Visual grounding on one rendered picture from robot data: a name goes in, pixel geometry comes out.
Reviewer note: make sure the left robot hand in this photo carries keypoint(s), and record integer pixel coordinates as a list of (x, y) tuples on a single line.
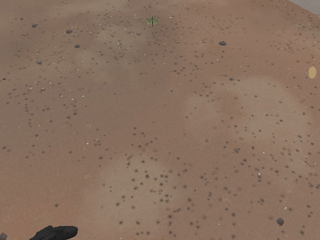
[(56, 233)]

